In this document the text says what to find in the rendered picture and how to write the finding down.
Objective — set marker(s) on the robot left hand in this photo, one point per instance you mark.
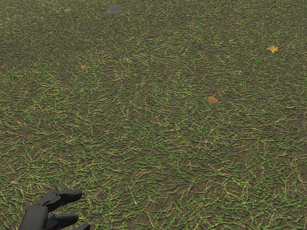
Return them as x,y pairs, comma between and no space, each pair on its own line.
37,216

